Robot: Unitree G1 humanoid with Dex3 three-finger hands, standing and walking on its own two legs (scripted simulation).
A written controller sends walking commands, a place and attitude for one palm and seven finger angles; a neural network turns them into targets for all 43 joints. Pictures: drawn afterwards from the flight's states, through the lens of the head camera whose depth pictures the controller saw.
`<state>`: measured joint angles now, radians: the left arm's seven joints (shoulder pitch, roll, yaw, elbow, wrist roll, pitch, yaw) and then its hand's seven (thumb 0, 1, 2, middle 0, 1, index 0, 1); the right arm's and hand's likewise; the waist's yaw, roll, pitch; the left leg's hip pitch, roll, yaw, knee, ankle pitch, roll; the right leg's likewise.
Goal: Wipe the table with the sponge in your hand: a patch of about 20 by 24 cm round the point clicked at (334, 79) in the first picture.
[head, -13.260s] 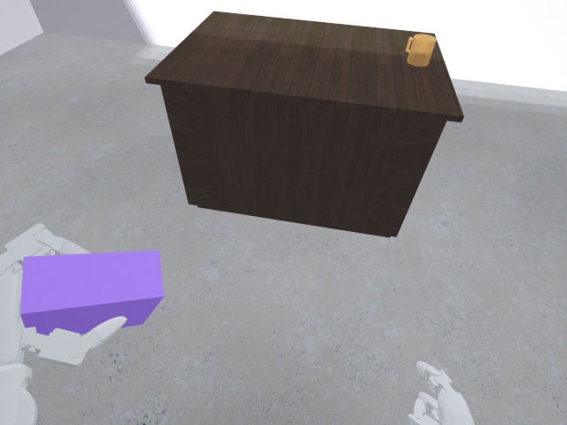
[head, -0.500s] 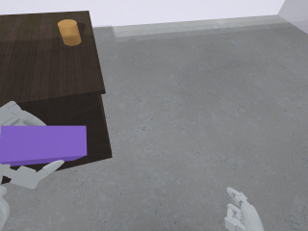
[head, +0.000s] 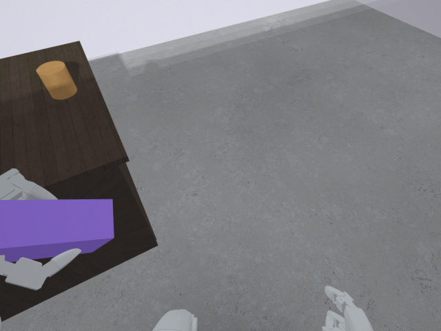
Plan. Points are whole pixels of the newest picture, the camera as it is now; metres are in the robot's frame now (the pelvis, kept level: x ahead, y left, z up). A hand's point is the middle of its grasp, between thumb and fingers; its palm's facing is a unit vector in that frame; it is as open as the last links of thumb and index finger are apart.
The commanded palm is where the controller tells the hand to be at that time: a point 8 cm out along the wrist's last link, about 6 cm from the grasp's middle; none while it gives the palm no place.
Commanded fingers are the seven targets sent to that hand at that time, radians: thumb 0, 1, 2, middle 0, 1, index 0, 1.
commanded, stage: shuffle to correct the standing spot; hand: left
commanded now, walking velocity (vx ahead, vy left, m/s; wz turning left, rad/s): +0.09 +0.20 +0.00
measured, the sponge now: (70, 230) +0.23 +0.21 +0.14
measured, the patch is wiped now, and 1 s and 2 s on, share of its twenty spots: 0.00 0.00 0.00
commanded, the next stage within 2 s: none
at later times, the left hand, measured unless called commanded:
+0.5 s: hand out of the picture +0.22 +0.35 +0.18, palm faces +0.44 -0.79 -0.43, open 9.5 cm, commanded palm +0.17 +0.39 +0.18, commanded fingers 0.00 0.10 1.30 -1.20 -1.60 -1.20 -1.60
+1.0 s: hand out of the picture +0.24 +0.47 +0.18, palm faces +0.40 -0.78 -0.48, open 9.5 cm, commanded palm +0.18 +0.50 +0.18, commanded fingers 0.00 0.10 1.30 -1.20 -1.60 -1.20 -1.60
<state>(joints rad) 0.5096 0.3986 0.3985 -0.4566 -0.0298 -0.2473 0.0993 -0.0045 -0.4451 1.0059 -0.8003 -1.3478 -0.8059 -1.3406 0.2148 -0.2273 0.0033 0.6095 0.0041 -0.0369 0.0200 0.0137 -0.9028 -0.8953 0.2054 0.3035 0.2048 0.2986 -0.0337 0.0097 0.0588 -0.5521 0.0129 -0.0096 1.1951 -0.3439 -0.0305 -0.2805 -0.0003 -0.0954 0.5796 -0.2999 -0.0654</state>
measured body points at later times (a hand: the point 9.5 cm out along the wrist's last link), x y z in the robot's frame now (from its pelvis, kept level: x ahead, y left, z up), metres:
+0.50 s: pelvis +0.01 +0.10 -0.01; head +0.03 +0.10 +0.44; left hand +0.19 +0.39 +0.20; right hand +0.21 -0.08 -0.09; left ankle +0.06 +0.20 -0.73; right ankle +0.01 +0.03 -0.73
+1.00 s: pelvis +0.03 +0.22 -0.01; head +0.06 +0.23 +0.44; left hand +0.22 +0.51 +0.21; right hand +0.20 -0.01 -0.08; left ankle +0.06 +0.33 -0.73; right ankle +0.01 +0.12 -0.69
